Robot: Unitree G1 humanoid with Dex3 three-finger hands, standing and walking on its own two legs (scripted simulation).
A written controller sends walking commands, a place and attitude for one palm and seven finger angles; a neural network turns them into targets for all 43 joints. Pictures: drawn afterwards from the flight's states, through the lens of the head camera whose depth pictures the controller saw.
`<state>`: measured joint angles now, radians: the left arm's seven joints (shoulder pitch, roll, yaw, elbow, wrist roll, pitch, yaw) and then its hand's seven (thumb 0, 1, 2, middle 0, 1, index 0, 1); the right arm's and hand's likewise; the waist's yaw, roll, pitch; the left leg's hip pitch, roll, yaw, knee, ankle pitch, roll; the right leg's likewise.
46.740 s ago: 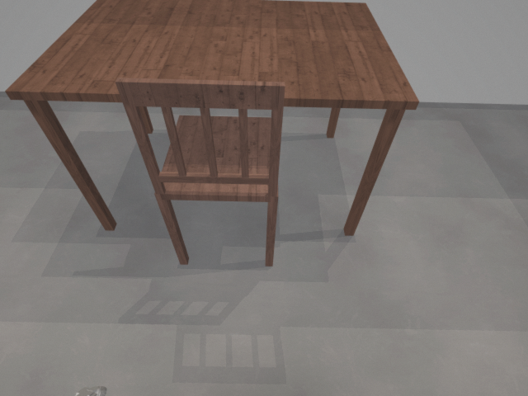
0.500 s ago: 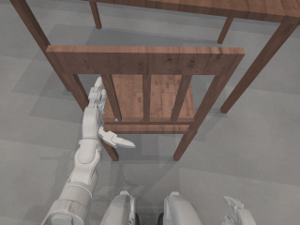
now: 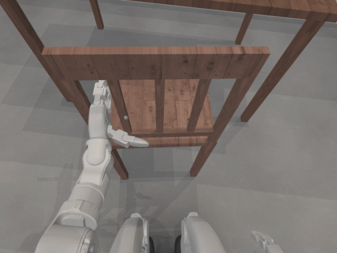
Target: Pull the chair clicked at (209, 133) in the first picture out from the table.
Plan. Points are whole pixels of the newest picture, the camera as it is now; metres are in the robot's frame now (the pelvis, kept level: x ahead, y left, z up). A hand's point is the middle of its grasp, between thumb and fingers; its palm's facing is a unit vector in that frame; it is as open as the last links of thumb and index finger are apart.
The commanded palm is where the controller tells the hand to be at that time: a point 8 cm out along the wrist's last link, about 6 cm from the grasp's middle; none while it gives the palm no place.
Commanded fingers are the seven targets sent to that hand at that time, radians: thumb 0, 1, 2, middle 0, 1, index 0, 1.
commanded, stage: push the fingers through the gap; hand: left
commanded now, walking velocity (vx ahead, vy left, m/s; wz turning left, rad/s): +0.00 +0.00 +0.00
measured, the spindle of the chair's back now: (159, 109) +0.45 +0.01 +0.01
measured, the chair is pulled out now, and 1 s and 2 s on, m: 0.25 0.25 0.29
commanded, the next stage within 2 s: hook a spindle and tug to test in 0.30 s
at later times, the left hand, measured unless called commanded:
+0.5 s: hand (128, 115) +0.43 +0.09 +0.02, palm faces +0.02 -1.00 -0.02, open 16.9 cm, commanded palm +0.40 +0.14 +0.03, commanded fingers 0.00 -0.50 0.30 -0.17 -0.41 -0.17 -0.41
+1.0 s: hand (131, 116) +0.43 +0.08 +0.02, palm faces +0.01 -1.00 -0.03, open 10.9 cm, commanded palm +0.40 +0.14 +0.03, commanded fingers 0.00 0.40 0.68 -0.50 -1.45 -0.50 -1.45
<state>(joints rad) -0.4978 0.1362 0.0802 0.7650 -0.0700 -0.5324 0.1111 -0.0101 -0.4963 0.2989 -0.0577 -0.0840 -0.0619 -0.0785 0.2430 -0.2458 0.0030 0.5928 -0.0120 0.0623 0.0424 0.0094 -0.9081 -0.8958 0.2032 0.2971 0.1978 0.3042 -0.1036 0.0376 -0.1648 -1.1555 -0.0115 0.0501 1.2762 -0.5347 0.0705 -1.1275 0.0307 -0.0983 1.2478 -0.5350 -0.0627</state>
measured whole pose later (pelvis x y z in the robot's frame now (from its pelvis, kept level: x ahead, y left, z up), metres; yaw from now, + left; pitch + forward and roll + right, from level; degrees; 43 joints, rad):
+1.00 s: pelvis +0.01 +0.00 +0.00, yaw +0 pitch +24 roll -2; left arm -0.51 0.12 0.06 0.78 -0.06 -0.54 0.13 -0.01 -0.10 0.47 -0.42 -1.23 -0.43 -1.22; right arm 0.24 -0.25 -0.01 0.59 -0.01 0.09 0.05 0.01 -0.91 -0.90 0.20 0.30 0.20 0.30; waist -0.10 0.04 -0.16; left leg -1.15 -0.01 0.04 1.27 -0.54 0.06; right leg -1.13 0.03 -0.10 1.24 -0.54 -0.07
